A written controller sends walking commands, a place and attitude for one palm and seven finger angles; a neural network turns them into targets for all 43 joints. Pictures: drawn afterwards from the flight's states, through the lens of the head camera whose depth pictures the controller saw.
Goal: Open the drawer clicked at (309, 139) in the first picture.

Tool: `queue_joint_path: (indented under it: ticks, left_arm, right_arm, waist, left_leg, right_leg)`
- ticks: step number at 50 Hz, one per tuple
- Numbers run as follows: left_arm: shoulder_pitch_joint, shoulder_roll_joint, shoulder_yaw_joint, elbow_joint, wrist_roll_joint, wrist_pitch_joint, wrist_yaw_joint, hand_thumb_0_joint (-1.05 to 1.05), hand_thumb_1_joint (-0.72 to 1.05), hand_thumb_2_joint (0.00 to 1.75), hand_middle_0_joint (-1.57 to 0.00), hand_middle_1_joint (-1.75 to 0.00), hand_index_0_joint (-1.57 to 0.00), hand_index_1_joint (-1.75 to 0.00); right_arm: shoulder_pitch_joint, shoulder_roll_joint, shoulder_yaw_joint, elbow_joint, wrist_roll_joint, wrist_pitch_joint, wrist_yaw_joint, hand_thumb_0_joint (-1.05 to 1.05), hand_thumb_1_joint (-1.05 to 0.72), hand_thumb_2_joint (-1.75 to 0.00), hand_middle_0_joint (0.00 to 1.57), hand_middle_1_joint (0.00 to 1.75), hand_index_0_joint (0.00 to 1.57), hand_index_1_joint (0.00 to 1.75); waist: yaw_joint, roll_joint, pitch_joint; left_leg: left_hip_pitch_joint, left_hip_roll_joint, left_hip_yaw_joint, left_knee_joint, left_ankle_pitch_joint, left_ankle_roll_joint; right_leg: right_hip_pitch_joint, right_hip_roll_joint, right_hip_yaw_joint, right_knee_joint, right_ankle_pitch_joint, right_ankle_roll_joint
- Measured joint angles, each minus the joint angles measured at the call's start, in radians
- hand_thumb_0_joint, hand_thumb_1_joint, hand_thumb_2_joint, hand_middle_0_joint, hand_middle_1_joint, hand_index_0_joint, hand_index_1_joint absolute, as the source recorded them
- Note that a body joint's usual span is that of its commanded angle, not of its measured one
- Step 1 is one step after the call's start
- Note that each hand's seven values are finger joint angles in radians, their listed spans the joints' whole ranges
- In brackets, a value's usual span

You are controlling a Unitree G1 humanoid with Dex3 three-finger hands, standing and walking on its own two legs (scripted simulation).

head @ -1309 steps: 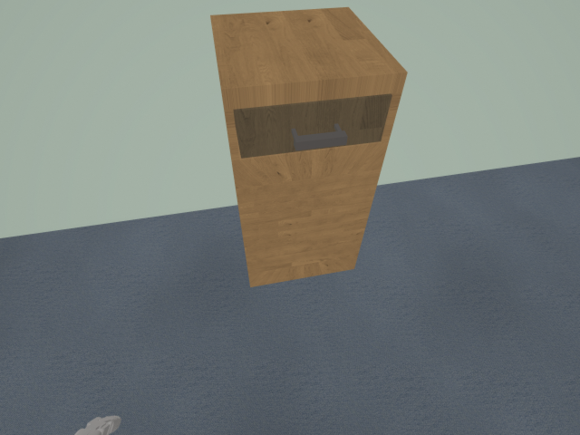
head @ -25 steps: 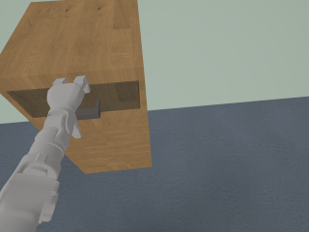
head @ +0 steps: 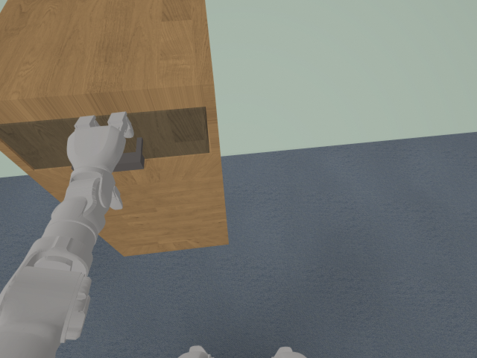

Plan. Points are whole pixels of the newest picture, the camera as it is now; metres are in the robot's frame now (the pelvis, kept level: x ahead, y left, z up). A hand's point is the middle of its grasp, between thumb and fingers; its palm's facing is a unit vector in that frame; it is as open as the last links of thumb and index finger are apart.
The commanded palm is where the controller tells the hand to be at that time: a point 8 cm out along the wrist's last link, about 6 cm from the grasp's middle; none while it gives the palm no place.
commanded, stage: lower the fingers behind the handle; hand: left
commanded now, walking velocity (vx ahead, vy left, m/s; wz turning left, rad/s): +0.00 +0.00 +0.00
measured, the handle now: (110, 154) +0.50 +0.25 -0.01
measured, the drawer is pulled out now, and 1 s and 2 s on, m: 0.00 0.00 0.00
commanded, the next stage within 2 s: close the thumb around the handle in 0.94 s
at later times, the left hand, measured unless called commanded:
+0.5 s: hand (112, 177) +0.46 +0.24 -0.03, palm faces +0.00 -0.04 -1.00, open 13.8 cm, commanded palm +0.44 +0.23 +0.03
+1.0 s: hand (112, 181) +0.45 +0.24 -0.03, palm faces -0.08 -0.05 -1.00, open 13.8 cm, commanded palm +0.44 +0.24 +0.02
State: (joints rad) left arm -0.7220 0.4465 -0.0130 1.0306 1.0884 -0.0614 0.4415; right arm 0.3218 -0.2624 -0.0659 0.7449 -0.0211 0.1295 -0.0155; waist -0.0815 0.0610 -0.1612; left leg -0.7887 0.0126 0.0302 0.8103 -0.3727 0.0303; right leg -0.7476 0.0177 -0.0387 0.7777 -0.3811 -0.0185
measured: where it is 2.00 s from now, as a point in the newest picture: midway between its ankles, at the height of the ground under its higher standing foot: outside the picture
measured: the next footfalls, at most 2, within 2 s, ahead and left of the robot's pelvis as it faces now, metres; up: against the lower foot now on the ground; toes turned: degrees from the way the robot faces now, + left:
none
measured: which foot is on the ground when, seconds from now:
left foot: down 0.00-1.00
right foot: down 0.00-1.00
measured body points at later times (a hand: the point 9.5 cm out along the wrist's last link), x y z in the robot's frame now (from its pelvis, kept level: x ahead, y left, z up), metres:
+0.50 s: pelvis -0.01 +0.01 -0.03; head +0.11 +0.01 +0.41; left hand +0.45 +0.24 +0.03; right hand -0.01 -0.27 -0.15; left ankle +0.00 +0.10 -0.70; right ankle -0.02 -0.11 -0.70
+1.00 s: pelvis -0.01 +0.01 -0.02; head +0.10 +0.01 +0.41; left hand +0.45 +0.24 +0.02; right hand -0.01 -0.26 -0.15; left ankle +0.00 +0.10 -0.70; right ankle -0.02 -0.11 -0.70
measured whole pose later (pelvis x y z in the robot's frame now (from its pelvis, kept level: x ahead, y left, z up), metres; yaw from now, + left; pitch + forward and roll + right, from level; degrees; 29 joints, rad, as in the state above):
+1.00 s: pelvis -0.01 +0.01 -0.02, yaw -1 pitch +23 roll -2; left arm -0.71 0.50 0.01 1.03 1.11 -0.14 0.37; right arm 0.35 -0.25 -0.05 0.70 -0.03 0.10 -0.03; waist -0.11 0.05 -0.18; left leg -0.95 0.02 0.03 0.96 -0.42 0.05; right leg -0.90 0.02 -0.03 0.90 -0.41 -0.01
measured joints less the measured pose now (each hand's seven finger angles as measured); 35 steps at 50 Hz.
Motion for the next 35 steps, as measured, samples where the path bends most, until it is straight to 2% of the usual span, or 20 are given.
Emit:
queue_joint_path:
  ticks: [5,11,13,16,20,22,26,29,31,35]
  left_arm:
    - [-0.032,-0.007,-0.018,0.052,-0.011,0.046,-0.032,0.00,-0.49,0.30,-0.34,-1.22,-0.33,-1.27]
    - [-0.049,0.028,-0.032,0.099,-0.006,0.056,-0.113,0.00,-0.49,0.30,-0.32,-1.21,-0.29,-1.23]
    - [-0.042,0.046,-0.021,0.105,-0.008,0.036,-0.137,0.00,-0.49,0.30,-0.32,-1.20,-0.29,-1.22]
    - [-0.015,0.069,0.002,0.076,-0.006,-0.028,-0.155,0.00,-0.49,0.30,-0.32,-1.20,-0.30,-1.21]
    - [0.012,0.082,0.026,-0.012,0.024,-0.117,-0.108,0.00,-0.49,0.30,-0.31,-1.20,-0.31,-1.21]
    - [0.007,0.077,0.025,-0.023,0.031,-0.129,-0.064,0.00,-0.49,0.30,-0.31,-1.20,-0.32,-1.20]
    - [-0.017,0.044,0.021,0.007,0.028,-0.080,0.028,0.00,-0.49,0.30,-0.32,-1.22,-0.32,-1.20]
    - [-0.033,0.014,0.015,0.030,0.022,-0.025,0.063,0.00,-0.49,0.30,-0.34,-1.25,-0.33,-1.23]
    - [-0.047,0.001,0.004,0.051,0.017,0.018,0.061,0.00,-0.49,0.30,-0.34,-1.25,-0.34,-1.26]
    - [-0.064,-0.008,-0.009,0.090,0.005,0.081,0.016,0.00,-0.49,0.30,-0.33,-1.23,-0.34,-1.27]
  right_arm:
    - [-0.008,0.008,0.023,-0.006,0.013,0.012,-0.004,0.00,-0.91,-0.90,0.20,0.30,0.20,0.29]
    - [-0.011,0.011,0.041,-0.045,0.023,0.008,-0.017,0.00,-0.91,-0.90,0.20,0.30,0.21,0.30]
    - [-0.009,0.009,0.041,-0.059,0.022,-0.001,-0.022,0.00,-0.91,-0.90,0.20,0.30,0.21,0.30]
    - [0.006,0.005,0.034,-0.070,0.015,-0.017,-0.032,0.00,-0.91,-0.90,0.20,0.30,0.21,0.30]
    - [0.030,0.003,0.011,-0.046,-0.006,-0.034,-0.033,0.00,-0.91,-0.90,0.20,0.30,0.21,0.30]
    - [0.032,0.003,0.001,-0.023,-0.015,-0.038,-0.026,0.00,-0.91,-0.90,0.20,0.30,0.20,0.30]
    - [0.022,0.007,-0.003,0.009,-0.023,-0.035,-0.001,0.00,-0.91,-0.90,0.20,0.30,0.20,0.29]
    - [0.011,0.014,0.008,0.016,-0.022,-0.026,0.013,0.00,-0.91,-0.90,0.20,0.30,0.20,0.29]
    - [0.002,0.020,0.018,0.015,-0.017,-0.016,0.017,0.00,-0.91,-0.90,0.20,0.30,0.20,0.29]
    - [-0.011,0.030,0.039,-0.003,-0.006,-0.002,0.014,0.00,-0.91,-0.90,0.20,0.30,0.21,0.30]
  waist:
    - [-0.009,-0.004,-0.006]
    - [-0.028,-0.011,0.003]
    - [-0.034,-0.013,0.012]
    - [-0.034,-0.016,0.015]
    - [-0.021,-0.015,-0.004]
    - [-0.016,-0.011,-0.014]
    - [-0.015,-0.003,-0.024]
    - [-0.015,0.002,-0.027]
    - [-0.019,0.003,-0.025]
    - [-0.032,0.004,-0.021]
  left_leg:
    - [0.020,0.001,0.003,-0.015,0.008,0.000]
    - [0.013,0.005,0.005,-0.009,0.014,0.000]
    - [-0.006,0.007,0.005,0.005,0.012,0.001]
    - [-0.054,0.008,0.004,0.040,0.003,0.003]
    - [-0.133,0.007,-0.005,0.107,-0.022,0.004]
    - [-0.166,0.006,-0.011,0.140,-0.037,0.005]
    - [-0.203,0.005,-0.016,0.180,-0.056,0.008]
    - [-0.203,0.004,-0.015,0.181,-0.056,0.011]
    - [-0.188,0.004,-0.013,0.169,-0.051,0.012]
    - [-0.142,0.005,-0.005,0.129,-0.034,0.014]
  right_leg:
    - [0.018,0.001,0.003,-0.014,0.009,0.000]
    - [0.010,0.005,0.005,-0.008,0.016,-0.001]
    - [-0.009,0.006,0.005,0.005,0.015,-0.001]
    - [-0.055,0.007,0.004,0.037,0.008,0.000]
    - [-0.127,0.004,-0.006,0.097,-0.018,0.002]
    - [-0.155,0.003,-0.012,0.125,-0.032,0.003]
    - [-0.187,0.001,-0.016,0.158,-0.049,0.008]
    - [-0.186,0.000,-0.016,0.156,-0.048,0.010]
    - [-0.172,0.000,-0.014,0.144,-0.042,0.011]
    - [-0.130,0.002,-0.005,0.105,-0.022,0.012]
